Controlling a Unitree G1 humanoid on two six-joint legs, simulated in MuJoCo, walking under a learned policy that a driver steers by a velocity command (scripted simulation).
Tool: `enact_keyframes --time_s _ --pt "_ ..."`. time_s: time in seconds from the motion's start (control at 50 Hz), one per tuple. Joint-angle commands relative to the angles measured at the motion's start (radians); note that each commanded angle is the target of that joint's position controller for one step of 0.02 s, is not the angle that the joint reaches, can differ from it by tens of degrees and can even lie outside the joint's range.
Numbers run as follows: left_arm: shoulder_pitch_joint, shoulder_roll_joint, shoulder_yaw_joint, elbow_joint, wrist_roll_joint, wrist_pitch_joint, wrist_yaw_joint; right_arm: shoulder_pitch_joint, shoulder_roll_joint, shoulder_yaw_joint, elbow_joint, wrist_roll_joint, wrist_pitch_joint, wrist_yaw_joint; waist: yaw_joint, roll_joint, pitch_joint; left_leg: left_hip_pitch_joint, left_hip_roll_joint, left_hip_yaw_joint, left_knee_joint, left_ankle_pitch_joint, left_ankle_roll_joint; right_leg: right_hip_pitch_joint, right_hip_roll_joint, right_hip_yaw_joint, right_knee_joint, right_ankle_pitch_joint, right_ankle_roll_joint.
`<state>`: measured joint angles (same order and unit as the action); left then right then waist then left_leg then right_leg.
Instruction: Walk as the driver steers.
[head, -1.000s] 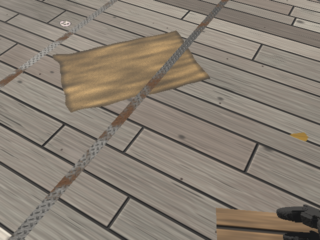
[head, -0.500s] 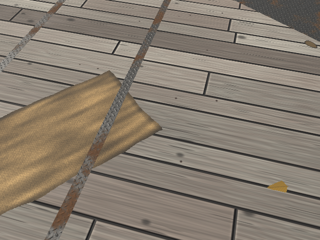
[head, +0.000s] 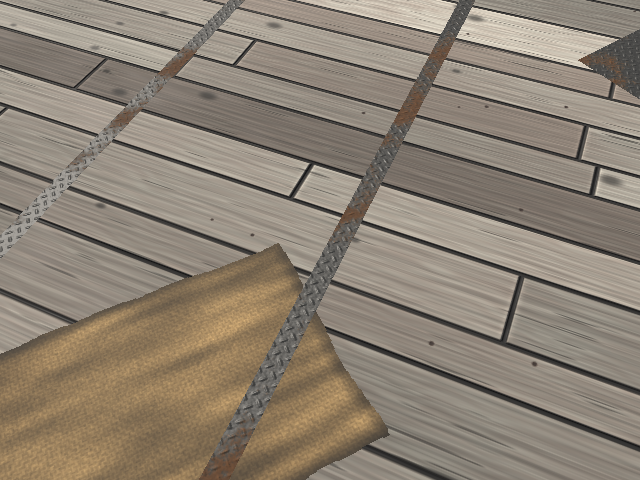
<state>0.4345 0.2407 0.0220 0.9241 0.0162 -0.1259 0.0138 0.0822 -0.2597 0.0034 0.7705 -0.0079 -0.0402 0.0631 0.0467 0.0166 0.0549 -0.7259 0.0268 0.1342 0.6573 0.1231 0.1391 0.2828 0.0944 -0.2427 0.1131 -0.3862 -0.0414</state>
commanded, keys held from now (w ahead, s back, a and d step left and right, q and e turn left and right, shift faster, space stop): w+q+shift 0.62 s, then q+shift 0.12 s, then shift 0.26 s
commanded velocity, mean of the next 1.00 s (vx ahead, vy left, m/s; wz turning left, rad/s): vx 0.81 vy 0.00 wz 0.82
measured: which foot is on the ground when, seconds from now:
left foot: up 0.00-0.04, down 0.06-0.48, up 0.50-0.86, down 0.88-1.00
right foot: down 0.00-0.06, up 0.08-0.46, down 0.48-0.88, up 0.90-1.00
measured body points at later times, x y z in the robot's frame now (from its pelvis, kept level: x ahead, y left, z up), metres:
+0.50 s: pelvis +0.50 +0.05 -0.01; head +0.54 +0.08 +0.44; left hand +0.67 +0.35 -0.05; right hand +0.59 -0.25 -0.12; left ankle +0.24 +0.04 -0.68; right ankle +0.70 -0.02 -0.72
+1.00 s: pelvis +0.82 +0.24 +0.00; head +0.85 +0.29 +0.44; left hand +0.69 +0.52 -0.12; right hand +1.15 +0.23 -0.08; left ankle +0.86 +0.36 -0.72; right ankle +0.85 +0.05 -0.60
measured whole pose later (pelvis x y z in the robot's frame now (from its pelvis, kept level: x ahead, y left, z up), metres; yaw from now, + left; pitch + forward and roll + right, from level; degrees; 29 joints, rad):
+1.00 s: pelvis +0.82 +0.24 +0.00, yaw +49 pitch +1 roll -1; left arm 0.20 0.30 0.02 0.72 -0.02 -0.07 0.03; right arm 0.08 -0.30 -0.04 0.63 0.00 -0.03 0.04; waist 0.02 -0.01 0.10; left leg -0.50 -0.12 0.01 0.60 -0.11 0.12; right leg -0.42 -0.04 0.05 1.36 -0.51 0.06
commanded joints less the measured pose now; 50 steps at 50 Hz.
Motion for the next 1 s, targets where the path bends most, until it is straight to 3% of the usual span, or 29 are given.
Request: enact_keyframes --time_s 0.02,0.04,0.06,0.08,0.1,0.12,0.16,0.2,0.28,0.36,0.4,0.44,0.46,0.48,0.5,0.52,0.54,0.58,0.66,0.7,0.74,0.76,0.84,0.86,0.88,0.9,0.92,0.96,1.0 --pt "-0.072 0.246 0.057 -0.076 0.017 0.033 0.042 0.241 -0.138 -0.048 0.014 0.003 -0.007 -0.008 -0.205 -0.169 -0.153 0.446 -0.147 0.066 0.0 -0.114 0.044 -0.117 -0.282 -0.008 0.423 1.606 0.047" --pt "-0.146 0.263 0.066 -0.102 0.028 0.053 0.044 0.468 -0.187 -0.076 0.081 0.003 -0.002 -0.021 -0.315 -0.165 -0.234 0.648 -0.144 0.008 -0.004 -0.199 0.084 -0.202 -0.296 0.015 0.703 1.557 0.03" --pt "-0.211 0.262 0.072 -0.11 0.029 0.062 0.032 0.609 -0.225 -0.108 0.115 0.006 0.006 -0.041 -0.394 -0.093 -0.239 0.804 -0.097 -0.094 -0.084 -0.273 0.137 -0.361 -0.214 0.002 1.107 1.144 0.017" --pt "-0.261 0.077 0.026 -0.163 0.047 0.036 0.005 0.518 -0.261 -0.123 0.126 0.017 0.021 -0.053 -0.257 0.197 -0.126 0.913 0.014 -0.301 -0.005 -0.121 0.163 -0.773 -0.034 0.072 1.454 -0.018 0.023" --pt "-0.166 0.056 0.006 -0.276 -0.001 0.012 -0.009 0.444 -0.345 -0.141 0.083 -0.018 0.028 -0.053 -0.144 0.271 -0.318 1.166 0.188 -0.844 -0.212 -0.357 0.405 -1.125 0.002 0.279 1.642 -0.138 0.064" --pt "-0.218 0.103 -0.006 -0.276 0.014 -0.013 -0.008 0.402 -0.268 -0.136 0.05 -0.022 0.026 -0.057 -0.167 0.035 -0.271 1.113 0.229 -0.971 -0.397 -0.552 0.368 -1.189 -0.068 0.355 1.546 -0.042 0.034" --pt "-0.273 0.125 -0.005 -0.278 0.029 -0.016 -0.011 0.349 -0.172 -0.112 0.073 -0.015 0.012 -0.064 -0.069 -0.139 -0.046 0.764 0.152 -0.791 -0.449 -0.459 0.258 -1.089 -0.151 0.344 1.309 0.04 0.041" --pt "-0.252 0.116 -0.016 -0.277 0.063 0.034 -0.017 0.316 -0.154 -0.096 0.061 -0.001 -0.017 -0.071 -0.008 -0.138 0.006 0.554 0.064 -0.645 -0.463 -0.342 0.223 -0.98 -0.193 0.326 1.2 0.032 0.076" --pt "-0.453 0.094 -0.039 -0.377 0.047 0.061 -0.036 0.332 -0.186 -0.105 0.047 0.008 -0.048 -0.061 -0.056 -0.047 0.074 0.351 -0.045 -0.511 -0.52 -0.123 0.18 -0.869 -0.203 0.236 0.815 0.231 0.113" --pt "-0.566 0.082 -0.048 -0.426 0.02 0.053 -0.035 0.42 -0.21 -0.123 0.061 0.019 -0.041 -0.049 -0.158 0.027 0.01 0.533 -0.047 -0.513 -0.458 0.177 0.106 -0.809 -0.126 0.21 0.538 0.476 0.083" --pt "-0.565 0.099 -0.042 -0.44 0.016 0.047 -0.028 0.4 -0.22 -0.13 0.054 0.015 -0.039 -0.056 -0.148 0.043 -0.014 0.602 -0.032 -0.525 -0.396 0.27 0.077 -0.733 -0.102 0.229 0.43 0.472 0.063" --pt "-0.412 0.171 -0.011 -0.401 0.012 0.04 -0.009 0.358 -0.262 -0.139 0.04 0.01 -0.044 -0.06 -0.069 0.045 -0.136 0.633 -0.034 -0.537 -0.194 0.491 0.027 -0.485 -0.052 0.246 0.4 0.387 0.042" --pt "-0.226 0.217 0.013 -0.358 0.004 0.035 0.006 0.296 -0.301 -0.147 0.025 0.005 -0.049 -0.056 0.049 0.052 -0.228 0.585 -0.047 -0.533 0.012 0.484 0.009 -0.286 -0.072 0.264 0.401 0.327 0.032" --pt "0.014 0.277 0.044 -0.301 0.015 0.033 0.026 0.229 -0.265 -0.137 0.002 -0.004 -0.062 -0.054 0.169 0.035 -0.337 0.451 -0.079 -0.498 0.276 0.337 -0.002 -0.035 -0.169 0.33 0.463 0.168 0.013" --pt "0.146 0.335 0.064 -0.27 0.057 0.032 0.039 0.244 -0.081 -0.091 -0.038 0.006 -0.067 -0.058 0.155 -0.224 -0.44 0.198 -0.17 -0.385 0.624 -0.525 -0.005 0.197 -0.462 0.652 0.408 -0.119 -0.027" --pt "0.019 0.374 0.08 -0.285 0.056 0.038 0.022 0.353 -0.088 -0.067 -0.095 0.046 -0.056 -0.061 0.024 -0.475 -0.546 0.014 -0.168 -0.308 0.8 -0.614 -0.016 0.221 -0.606 1.176 0.202 -0.281 -0.125" --pt "-0.11 0.235 0.064 -0.318 0.049 0.046 0.014 0.265 -0.164 -0.075 -0.051 0.009 -0.034 -0.07 0.034 -0.234 -0.353 -0.048 -0.072 -0.274 0.799 -0.485 -0.012 0.05 -0.527 1.039 0.162 -0.413 -0.115" --pt "-0.139 0.14 0.041 -0.277 0.046 0.05 0.008 0.16 -0.163 -0.079 -0.058 -0.018 -0.012 -0.043 0.02 -0.033 -0.15 -0.025 -0.007 -0.231 0.723 -0.404 -0.03 -0.194 -0.441 0.718 0.158 -0.114 -0.091" --pt "-0.06 0.091 0.028 -0.16 0.007 0.013 -0.012 0.049 -0.068 -0.051 -0.155 -0.029 0.037 -0.01 -0.043 -0.087 -0.007 -0.079 0.066 -0.202 0.661 -0.436 -0.05 -0.345 -0.413 0.381 0.124 0.496 -0.054" --pt "-0.121 0.111 0.031 -0.158 -0.004 0.0 -0.018 0.003 -0.064 -0.042 -0.207 -0.031 0.038 -0.007 -0.083 -0.115 0.012 -0.036 0.051 -0.161 0.505 -0.357 -0.062 -0.408 -0.37 0.21 0.112 0.793 -0.029" --pt "-0.198 0.133 0.036 -0.165 -0.011 -0.003 -0.017 -0.013 -0.059 -0.032 -0.218 -0.027 0.034 0.013 -0.113 -0.12 0.016 0.147 0.019 -0.093 0.221 -0.16 -0.063 -0.505 -0.293 0.053 0.104 0.791 0.001" --pt "-0.308 0.231 0.071 -0.226 -0.042 0.004 0.013 0.039 -0.087 -0.054 -0.182 0.072 0.012 -0.001 -0.116 -0.15 0.015 0.224 0.003 -0.085 0.143 -0.095 -0.089 -0.529 -0.243 0.031 0.129 0.81 0.004" --pt "-0.217 0.318 0.101 -0.223 -0.072 0.012 0.041 0.168 -0.184 -0.104 -0.161 0.017 0.005 0.005 -0.188 -0.127 -0.141 0.581 -0.109 -0.065 -0.024 -0.077 -0.021 -0.448 -0.298 0.071 0.432 1.113 0.007" --pt "-0.228 0.287 0.092 -0.229 -0.075 0.016 0.038 0.289 -0.217 -0.127 -0.125 0.01 0.012 -0.005 -0.251 -0.091 -0.186 0.745 -0.102 -0.101 -0.105 0.035 0.022 -0.501 -0.275 0.069 0.637 1.009 0.027" --pt "-0.168 0.195 0.068 -0.225 -0.051 0.02 0.031 0.29 -0.241 -0.13 -0.107 0.014 0.016 -0.023 -0.212 0.083 -0.164 0.88 -0.014 -0.22 -0.17 0.251 0.065 -0.675 -0.164 0.078 0.977 0.196 0.071" --pt "0.009 0.114 0.033 -0.244 -0.004 0.019 0.016 0.193 -0.327 -0.122 -0.179 -0.033 0.006 -0.042 -0.068 0.341 -0.328 1.075 0.263 -0.592 -0.022 0.934 0.25 -0.89 -0.063 0.167 1.403 -0.363 0.108" --pt "0.017 0.229 0.038 -0.25 -0.031 0.014 -0.003 0.187 -0.275 -0.109 -0.22 -0.045 0.001 -0.032 -0.125 0.206 -0.607 1.144 0.372 -0.784 -0.135 0.732 0.364 -0.924 -0.076 0.371 1.498 -0.288 0.099" --pt "-0.12 0.253 0.048 -0.262 -0.042 0.038 0.009 0.075 -0.212 -0.098 -0.22 0.012 -0.001 -0.026 -0.08 -0.049 -0.361 0.846 0.257 -0.651 -0.22 0.287 0.258 -0.964 -0.152 0.342 1.339 -0.137 0.099" --pt "-0.126 0.236 0.05 -0.251 -0.029 0.078 0.034 0.03 -0.178 -0.083 -0.204 0.016 -0.006 -0.032 -0.021 -0.066 -0.22 0.554 0.205 -0.557 -0.269 0.247 0.206 -0.871 -0.191 0.334 1.241 -0.091 0.114"
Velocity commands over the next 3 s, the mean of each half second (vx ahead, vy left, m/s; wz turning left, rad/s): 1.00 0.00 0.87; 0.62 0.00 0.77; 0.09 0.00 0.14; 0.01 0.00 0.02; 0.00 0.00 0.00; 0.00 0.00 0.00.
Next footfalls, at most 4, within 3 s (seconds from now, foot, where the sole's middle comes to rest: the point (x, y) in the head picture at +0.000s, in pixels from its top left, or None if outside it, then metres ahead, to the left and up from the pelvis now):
0.06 left None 0.26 0.04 -0.75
0.48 right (354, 349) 0.73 0.00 -0.75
0.88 left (191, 286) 0.89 0.39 -0.75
1.28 right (259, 226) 1.08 0.25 -0.75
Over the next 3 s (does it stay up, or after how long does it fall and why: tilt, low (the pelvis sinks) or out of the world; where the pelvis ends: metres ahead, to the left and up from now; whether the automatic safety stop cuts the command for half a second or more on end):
stays up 0.98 0.27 0.02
